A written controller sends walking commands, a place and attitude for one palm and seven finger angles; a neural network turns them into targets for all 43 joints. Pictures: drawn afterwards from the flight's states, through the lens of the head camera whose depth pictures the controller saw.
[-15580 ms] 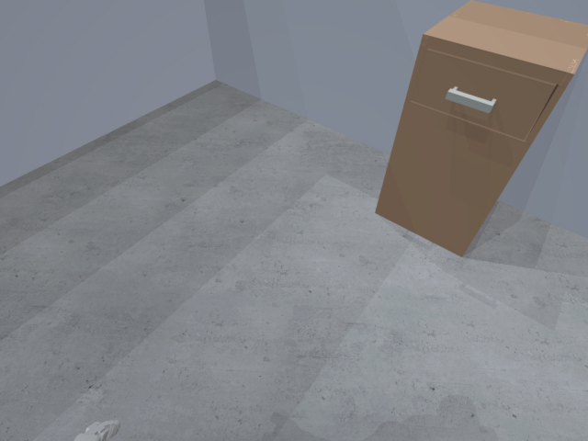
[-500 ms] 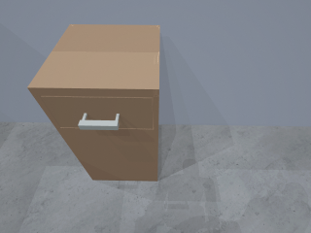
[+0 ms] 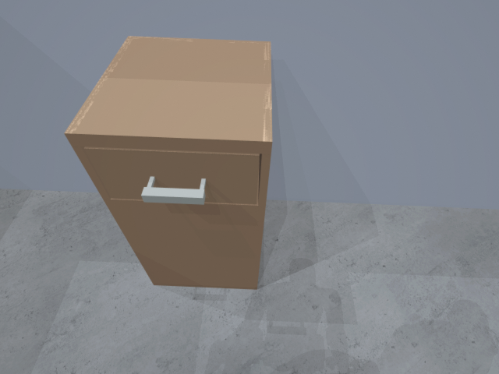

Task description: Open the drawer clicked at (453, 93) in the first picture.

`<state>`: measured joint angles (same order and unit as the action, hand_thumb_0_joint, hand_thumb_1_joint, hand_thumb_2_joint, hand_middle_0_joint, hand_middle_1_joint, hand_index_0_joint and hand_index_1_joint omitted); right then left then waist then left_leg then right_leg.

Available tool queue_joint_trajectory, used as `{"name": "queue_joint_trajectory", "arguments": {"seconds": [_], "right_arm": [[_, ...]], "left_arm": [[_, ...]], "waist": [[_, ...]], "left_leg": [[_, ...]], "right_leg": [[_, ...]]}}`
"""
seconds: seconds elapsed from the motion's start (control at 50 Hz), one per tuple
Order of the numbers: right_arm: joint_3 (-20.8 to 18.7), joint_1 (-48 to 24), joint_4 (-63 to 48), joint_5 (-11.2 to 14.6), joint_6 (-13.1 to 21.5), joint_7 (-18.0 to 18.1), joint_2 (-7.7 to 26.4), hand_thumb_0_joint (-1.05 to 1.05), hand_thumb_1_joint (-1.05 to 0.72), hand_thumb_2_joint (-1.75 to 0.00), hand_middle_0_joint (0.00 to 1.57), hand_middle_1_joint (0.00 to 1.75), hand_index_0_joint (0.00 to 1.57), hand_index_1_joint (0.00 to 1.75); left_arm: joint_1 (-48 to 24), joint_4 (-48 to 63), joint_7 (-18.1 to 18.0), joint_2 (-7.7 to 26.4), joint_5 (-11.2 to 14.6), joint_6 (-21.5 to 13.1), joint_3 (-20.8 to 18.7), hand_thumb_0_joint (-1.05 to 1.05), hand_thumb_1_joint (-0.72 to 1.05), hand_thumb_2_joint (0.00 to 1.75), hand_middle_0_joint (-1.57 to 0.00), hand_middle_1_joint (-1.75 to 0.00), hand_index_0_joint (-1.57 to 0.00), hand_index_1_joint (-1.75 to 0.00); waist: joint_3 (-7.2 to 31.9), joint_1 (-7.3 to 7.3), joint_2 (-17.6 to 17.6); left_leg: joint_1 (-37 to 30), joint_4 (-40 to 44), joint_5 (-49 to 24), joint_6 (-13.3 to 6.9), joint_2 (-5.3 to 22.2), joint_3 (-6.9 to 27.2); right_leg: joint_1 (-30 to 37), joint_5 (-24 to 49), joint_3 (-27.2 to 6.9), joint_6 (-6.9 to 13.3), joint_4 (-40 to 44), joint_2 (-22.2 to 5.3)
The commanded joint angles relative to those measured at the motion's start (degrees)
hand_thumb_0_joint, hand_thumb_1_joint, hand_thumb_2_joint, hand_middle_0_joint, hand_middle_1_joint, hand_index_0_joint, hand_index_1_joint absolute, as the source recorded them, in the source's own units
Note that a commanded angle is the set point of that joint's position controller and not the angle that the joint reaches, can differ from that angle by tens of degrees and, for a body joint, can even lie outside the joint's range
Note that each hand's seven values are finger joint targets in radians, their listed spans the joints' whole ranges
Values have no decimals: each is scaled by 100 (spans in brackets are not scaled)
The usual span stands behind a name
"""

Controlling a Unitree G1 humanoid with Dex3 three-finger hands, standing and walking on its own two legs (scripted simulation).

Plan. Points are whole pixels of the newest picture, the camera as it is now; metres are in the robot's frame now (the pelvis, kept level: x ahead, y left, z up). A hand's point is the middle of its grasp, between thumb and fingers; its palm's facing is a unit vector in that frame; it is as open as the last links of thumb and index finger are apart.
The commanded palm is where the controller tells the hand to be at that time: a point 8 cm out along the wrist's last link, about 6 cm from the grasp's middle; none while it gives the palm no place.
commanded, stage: raise the hand with hooked fingers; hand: left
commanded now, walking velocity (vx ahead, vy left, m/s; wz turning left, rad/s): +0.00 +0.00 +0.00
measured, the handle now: (175, 188) +0.51 +0.21 -0.08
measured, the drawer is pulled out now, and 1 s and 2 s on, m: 0.00 0.00 0.00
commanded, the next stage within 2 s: move the hooked fingers above the handle in 1.86 s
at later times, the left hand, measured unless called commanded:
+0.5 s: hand out of the picture +0.12 +0.21 -0.07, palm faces -0.05 -0.09 -0.99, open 9.2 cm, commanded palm +0.15 +0.21 +0.00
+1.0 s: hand (135, 278) +0.25 +0.20 +0.01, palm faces +0.09 -0.09 -0.99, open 12.2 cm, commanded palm +0.23 +0.21 +0.07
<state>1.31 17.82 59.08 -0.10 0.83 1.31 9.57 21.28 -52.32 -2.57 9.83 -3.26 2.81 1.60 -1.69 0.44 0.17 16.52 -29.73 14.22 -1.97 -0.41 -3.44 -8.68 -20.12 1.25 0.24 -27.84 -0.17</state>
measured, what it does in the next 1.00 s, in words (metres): stands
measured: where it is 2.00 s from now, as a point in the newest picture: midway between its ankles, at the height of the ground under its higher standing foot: outside the picture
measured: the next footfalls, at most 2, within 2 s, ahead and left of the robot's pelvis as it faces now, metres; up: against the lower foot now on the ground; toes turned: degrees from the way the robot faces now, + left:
none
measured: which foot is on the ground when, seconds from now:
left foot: down 0.00-1.00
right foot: down 0.00-1.00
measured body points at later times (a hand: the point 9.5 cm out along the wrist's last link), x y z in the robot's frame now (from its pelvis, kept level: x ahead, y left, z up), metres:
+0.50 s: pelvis -0.04 -0.05 -0.06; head +0.01 -0.06 +0.39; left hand +0.12 +0.21 -0.02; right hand +0.24 -0.27 -0.12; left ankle +0.02 +0.10 -0.73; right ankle -0.06 -0.11 -0.74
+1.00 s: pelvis -0.01 -0.02 -0.03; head +0.03 -0.06 +0.42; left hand +0.24 +0.20 +0.07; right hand +0.14 -0.30 -0.14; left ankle +0.02 +0.11 -0.74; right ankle -0.06 -0.11 -0.74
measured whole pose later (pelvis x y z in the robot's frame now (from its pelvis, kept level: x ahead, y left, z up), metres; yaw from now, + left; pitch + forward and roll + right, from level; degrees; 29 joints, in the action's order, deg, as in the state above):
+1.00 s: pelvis -0.01 -0.02 -0.03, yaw -3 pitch +10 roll +1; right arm -4.2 10.2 35.7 -3.1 -4.6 2.1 16.8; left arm 16.0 2.7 -20.8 24.0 -56.5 -5.0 -1.0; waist 5.8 2.4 -2.9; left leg 34.0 -44.3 19.9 0.7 -1.0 1.2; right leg -28.8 -27.3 -1.1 2.4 -46.6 2.1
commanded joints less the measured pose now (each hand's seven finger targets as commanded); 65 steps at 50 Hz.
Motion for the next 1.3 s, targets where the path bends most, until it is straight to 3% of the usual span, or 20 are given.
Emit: {"name": "queue_joint_trajectory", "arguments": {"seconds": [0.0,0.02,0.04,0.08,0.12,0.14,0.18,0.2,0.26,0.34,0.4,0.5,0.58,0.66,0.74,0.78,0.88,0.98,1.12,1.28], "right_arm": [[-290,-451,-1382,250,1754,547,1009,0,-90,-90,20,30,20,30],[-272,-533,-1345,396,1745,545,679,0,-90,-90,20,30,20,30],[-316,-706,-1855,319,1718,473,922,0,-90,-90,20,30,20,30],[-354,-882,-2129,112,1579,465,1127,0,-90,-90,20,30,20,30],[-448,-939,-2545,-114,1261,329,1186,0,-90,-90,20,30,20,30],[-510,-1144,-2782,-204,1044,253,1131,0,-90,-90,20,30,20,30],[-583,-1437,-3007,-247,583,45,1087,0,-90,-90,20,30,20,30],[-618,-1564,-3111,-229,365,-75,1043,0,-90,-90,20,30,20,30],[-540,-1893,-3513,-206,-16,-261,990,0,-90,-90,20,30,20,30],[-504,-1901,-3780,-389,-257,-216,933,0,-90,-90,20,30,20,30],[-492,-1930,-3674,-536,-327,-60,846,0,-90,-90,20,30,20,30],[-499,-1833,-3529,-511,-111,14,889,0,-90,-90,20,30,20,30],[-453,-1865,-3478,-366,-262,19,907,0,-90,-90,20,30,20,30],[-308,-1960,-3621,-96,-509,75,947,0,-90,-90,20,30,20,30],[-210,-1946,-3566,-130,-448,142,943,0,-90,-90,20,30,20,30],[-258,-1935,-3505,-194,-376,157,909,0,-90,-90,20,30,20,30],[-448,-1653,-3326,-329,-148,137,872,0,-90,-90,20,30,20,30],[-657,-1555,-3282,-223,-281,-13,981,0,-90,-90,20,30,20,30],[-569,-1833,-3403,23,-452,55,1071,0,-90,-90,20,30,20,30],[-330,-1802,-3359,4,-590,146,958,0,-90,-90,20,30,20,30]], "left_arm": [[-1075,6235,-1101,1654,-434,-626,-370,0,83,87,-21,-34,-21,-34],[922,4555,-1098,110,-608,57,515,0,81,86,-21,-36,-21,-36],[-460,6029,-1135,458,-723,-29,529,0,78,85,-21,-37,-21,-37],[-260,5638,-1424,978,-1877,-92,346,0,74,83,-21,-40,-21,-40],[248,5211,-1715,1269,-3020,-7,-33,0,69,81,-22,-43,-22,-43],[996,4935,-1839,1081,-3502,48,3,0,67,80,-22,-45,-22,-45],[1893,4444,-1929,656,-4362,118,298,0,62,78,-22,-48,-22,-48],[2224,4378,-1933,707,-4712,78,192,0,60,77,-22,-50,-22,-50],[1720,5133,-2103,1312,-5394,-225,-153,0,53,74,-23,-54,-23,-54],[278,6279,-2585,2080,-5961,-479,-731,0,43,70,-23,-60,-23,-60],[-1787,7315,-2916,2579,-5989,-955,-1010,0,36,67,-24,-64,-24,-64],[-1938,7202,-2875,2221,-5569,-1468,-579,0,25,62,-25,-72,-25,-72],[-1389,6144,-2576,2248,-5479,-659,-632,0,15,58,-25,-78,-25,-78],[-730,5729,-1830,2457,-5085,418,-715,0,6,54,-26,-84,-26,-84],[-467,6112,-1285,2611,-4942,282,-812,0,-3,50,-27,-90,-27,-90],[-811,6562,-1225,2478,-5008,-88,-721,0,-8,48,-27,-93,-27,-93],[-1199,6712,-1908,2539,-5211,-915,-1162,0,-20,43,-28,-100,-28,-100],[-1616,6365,-2411,2402,-5308,-369,-1134,0,-31,38,-29,-108,-29,-108],[-2546,6365,-1504,2212,-5109,755,-141,0,-48,31,-30,-118,-30,-118],[-3630,6080,-813,2700,-5298,581,-435,0,-50,30,-30,-120,-30,-120]], "waist": [[2187,-118,-1613],[1302,-147,-1006],[791,-168,-468],[502,-281,238],[965,-59,562],[1081,227,888],[778,480,1376],[886,705,1346],[1319,880,895],[1967,684,-249],[2251,215,-352],[2054,-118,-422],[1919,116,-127],[2218,416,928],[2083,470,847],[1930,440,500],[1945,334,-49],[2275,303,-252],[2013,232,-92],[1623,317,-280]], "left_leg": [[-2058,437,-2532,239,516,590],[-1395,557,-1911,3,499,613],[-675,452,-1205,44,409,729],[79,-75,-316,-49,181,599],[347,-572,-815,-30,37,502],[551,-731,-999,18,30,418],[1184,-888,-769,96,13,308],[1326,-920,-822,110,-29,236],[1680,-1197,-747,124,-140,152],[1440,-1674,-523,25,-274,143],[1143,-2362,-255,-48,-273,326],[1203,-2886,62,-97,-254,493],[1650,-2299,-79,-71,-234,392],[1834,-1631,-406,11,-327,263],[1607,-1285,-545,7,-321,247],[1356,-1174,-539,-36,-312,294],[901,-1294,-783,-72,-335,368],[588,-1289,-1101,-24,-299,259],[-102,-705,-1445,-65,-160,351],[-552,-199,-1444,11,-77,516]], "right_leg": [[-1477,267,236,201,-926,52],[-1788,22,262,123,-996,47],[-1628,193,262,132,-734,-39],[-2088,286,168,188,-434,63],[-2288,444,173,234,-704,185],[-2304,528,177,250,-888,257],[-2493,557,31,311,-1076,284],[-2281,888,-225,377,-1084,260],[-2069,1338,-542,399,-1419,141],[-2397,1144,-893,365,-1583,113],[-3170,452,-1261,328,-1556,21],[-3738,-13,-1502,347,-1421,12],[-2815,814,-1081,196,-1359,34],[-998,2778,-1276,-122,-1149,-169],[-454,3783,-1117,-203,-1220,-261],[-735,3262,-1001,-128,-1050,-214],[-1400,2571,-707,47,-1092,-46],[-1565,2343,-345,157,-1215,101],[-1288,1926,-153,127,-782,149],[-1167,1305,17,205,-434,234]]}}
